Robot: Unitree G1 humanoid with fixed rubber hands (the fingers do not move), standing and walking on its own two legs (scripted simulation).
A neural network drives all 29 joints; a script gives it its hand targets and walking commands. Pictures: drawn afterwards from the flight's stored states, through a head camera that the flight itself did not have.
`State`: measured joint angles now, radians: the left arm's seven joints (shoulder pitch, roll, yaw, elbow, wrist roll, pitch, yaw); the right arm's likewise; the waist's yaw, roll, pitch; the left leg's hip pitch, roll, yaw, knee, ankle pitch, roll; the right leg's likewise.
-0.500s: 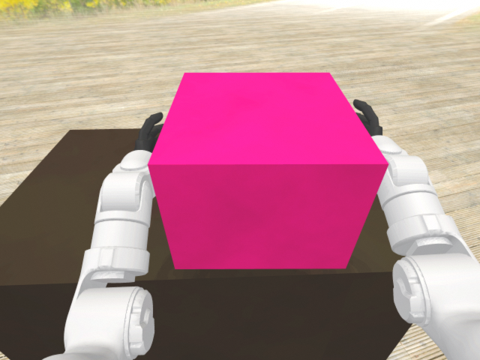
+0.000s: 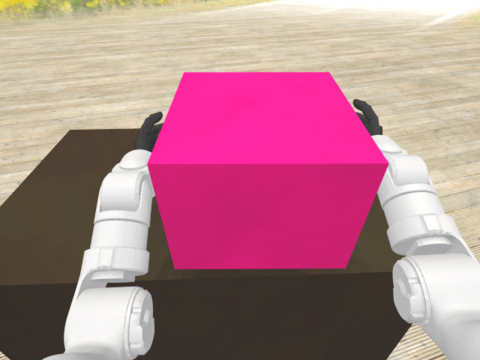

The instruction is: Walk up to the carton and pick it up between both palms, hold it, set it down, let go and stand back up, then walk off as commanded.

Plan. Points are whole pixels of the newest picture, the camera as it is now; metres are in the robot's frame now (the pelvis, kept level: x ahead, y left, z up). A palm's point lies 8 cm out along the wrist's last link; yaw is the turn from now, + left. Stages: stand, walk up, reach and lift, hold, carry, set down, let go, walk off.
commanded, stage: hold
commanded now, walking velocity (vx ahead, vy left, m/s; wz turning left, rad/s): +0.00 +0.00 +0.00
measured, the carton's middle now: (258, 162) +0.39 +0.00 +0.19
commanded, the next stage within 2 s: none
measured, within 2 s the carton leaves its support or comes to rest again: neither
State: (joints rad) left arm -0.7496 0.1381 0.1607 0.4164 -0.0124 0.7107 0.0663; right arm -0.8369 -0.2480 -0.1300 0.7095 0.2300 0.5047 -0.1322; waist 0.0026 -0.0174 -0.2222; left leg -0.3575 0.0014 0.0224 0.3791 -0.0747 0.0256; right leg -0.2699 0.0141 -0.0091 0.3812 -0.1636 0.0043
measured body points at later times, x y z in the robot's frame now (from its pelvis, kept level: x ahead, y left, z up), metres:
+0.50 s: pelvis +0.00 +0.00 +0.00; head -0.06 +0.02 +0.45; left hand +0.39 +0.18 +0.22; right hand +0.41 -0.19 +0.23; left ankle +0.07 +0.10 -0.74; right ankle +0.02 -0.12 -0.74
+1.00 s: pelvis +0.00 +0.00 +0.00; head -0.06 +0.02 +0.45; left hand +0.39 +0.18 +0.22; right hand +0.41 -0.19 +0.23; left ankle +0.07 +0.10 -0.74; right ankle +0.02 -0.12 -0.74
